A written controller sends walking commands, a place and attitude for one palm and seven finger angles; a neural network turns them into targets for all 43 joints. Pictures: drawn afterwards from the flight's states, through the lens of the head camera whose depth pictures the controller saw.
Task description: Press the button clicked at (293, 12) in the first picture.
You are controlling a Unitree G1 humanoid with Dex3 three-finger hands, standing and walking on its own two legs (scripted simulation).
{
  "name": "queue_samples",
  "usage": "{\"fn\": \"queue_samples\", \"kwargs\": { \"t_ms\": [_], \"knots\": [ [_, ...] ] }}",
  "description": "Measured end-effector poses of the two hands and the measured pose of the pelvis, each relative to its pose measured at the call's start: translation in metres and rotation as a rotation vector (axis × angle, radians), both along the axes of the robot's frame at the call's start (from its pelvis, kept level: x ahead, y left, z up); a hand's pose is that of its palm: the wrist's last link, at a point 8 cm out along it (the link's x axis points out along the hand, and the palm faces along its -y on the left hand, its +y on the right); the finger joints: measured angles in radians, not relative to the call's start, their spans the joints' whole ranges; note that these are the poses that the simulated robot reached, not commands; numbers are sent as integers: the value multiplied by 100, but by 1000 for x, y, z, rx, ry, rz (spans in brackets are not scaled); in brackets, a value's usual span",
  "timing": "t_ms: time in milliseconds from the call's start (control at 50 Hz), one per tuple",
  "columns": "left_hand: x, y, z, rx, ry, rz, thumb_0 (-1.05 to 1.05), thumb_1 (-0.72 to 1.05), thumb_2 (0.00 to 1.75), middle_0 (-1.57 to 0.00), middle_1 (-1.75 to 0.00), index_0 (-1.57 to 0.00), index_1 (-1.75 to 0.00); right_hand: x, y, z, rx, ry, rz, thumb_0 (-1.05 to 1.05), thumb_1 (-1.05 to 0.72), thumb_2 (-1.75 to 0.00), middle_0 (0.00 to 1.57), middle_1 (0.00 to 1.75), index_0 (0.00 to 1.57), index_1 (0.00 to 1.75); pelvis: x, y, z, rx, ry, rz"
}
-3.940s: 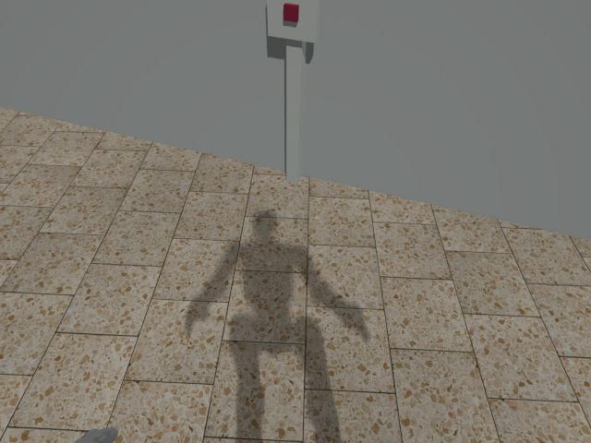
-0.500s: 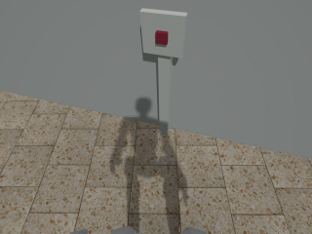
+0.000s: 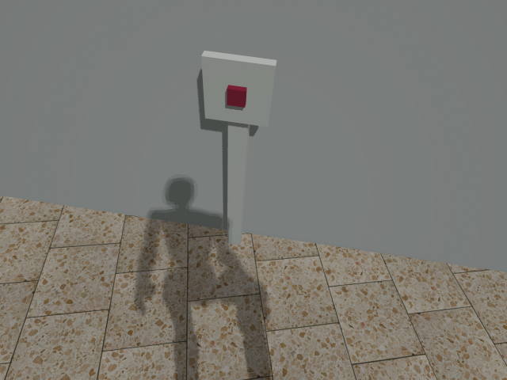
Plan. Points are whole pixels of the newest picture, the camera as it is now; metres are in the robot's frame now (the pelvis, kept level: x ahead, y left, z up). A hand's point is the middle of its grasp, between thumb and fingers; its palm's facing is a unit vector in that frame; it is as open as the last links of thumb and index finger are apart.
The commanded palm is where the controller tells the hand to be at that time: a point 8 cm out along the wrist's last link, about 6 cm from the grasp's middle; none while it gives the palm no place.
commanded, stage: take the last steps up to it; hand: left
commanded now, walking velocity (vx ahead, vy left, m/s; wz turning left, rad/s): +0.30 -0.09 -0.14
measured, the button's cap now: (236, 95) +0.76 +0.09 +0.03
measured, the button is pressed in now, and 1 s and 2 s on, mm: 0 0 0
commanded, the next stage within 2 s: come to a stop and stand still in 0.60 s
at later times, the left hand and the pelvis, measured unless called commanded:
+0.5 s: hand out of the picture +0.15 +0.10 -0.17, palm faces -0.01 -0.98 -0.21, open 7.2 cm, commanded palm none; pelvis +0.12 -0.08 +0.00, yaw -1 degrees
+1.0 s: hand (208, 319) +0.27 +0.10 -0.18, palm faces +0.01 -0.97 -0.23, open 7.3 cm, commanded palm none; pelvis +0.23 -0.08 -0.01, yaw -2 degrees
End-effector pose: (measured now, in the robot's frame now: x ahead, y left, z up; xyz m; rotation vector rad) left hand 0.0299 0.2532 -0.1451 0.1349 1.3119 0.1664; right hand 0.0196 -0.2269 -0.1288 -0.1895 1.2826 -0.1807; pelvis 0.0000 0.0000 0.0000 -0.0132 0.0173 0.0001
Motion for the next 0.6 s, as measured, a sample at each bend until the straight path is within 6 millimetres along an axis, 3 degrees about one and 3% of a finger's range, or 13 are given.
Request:
{"fn": "queue_samples", "kwargs": {
  "t_ms": [100,200,260,300,360,460,600],
  "knots": [
    [19,-11,3,2,56,-56,1,91,90,-20,-30,-20,-30,-40,-4,-3,24,111,-91,0,-90,-90,21,30,20,30,17,-9,2,3,6,-32],
    [69,-45,3,1,33,-133,1,91,90,-20,-30,-20,-30,-77,-18,-12,61,248,-184,0,-90,-90,21,30,20,30,38,-32,-4,15,8,-57],
    [104,-71,-3,8,-44,-152,1,91,90,-20,-30,-20,-30,-88,-32,-24,90,327,-210,0,-90,-90,21,30,20,30,53,-51,-16,22,-1,-53],
    [117,-86,0,5,-91,-132,1,91,90,-20,-30,-20,-30,-81,-43,-27,99,363,-196,0,-90,-90,20,30,20,30,63,-59,-16,13,-13,-38],
    [124,-93,9,26,-122,-73,-1,94,90,-20,-30,-20,-30,-43,-60,-25,92,328,-166,1,-90,-90,20,30,20,30,79,-68,-9,16,-17,-31],
    [120,-97,12,37,-44,-64,-1,95,90,-20,-30,-20,-30,54,-79,-22,75,138,-119,1,-91,-90,20,30,20,30,108,-75,-1,17,-14,-23],
    [102,-106,-6,-27,110,-8,0,92,90,-20,-30,-20,-30,191,-73,-17,67,-71,-24,0,-91,-90,20,30,20,30,157,-69,-7,-4,-27,-26]
  ]
}}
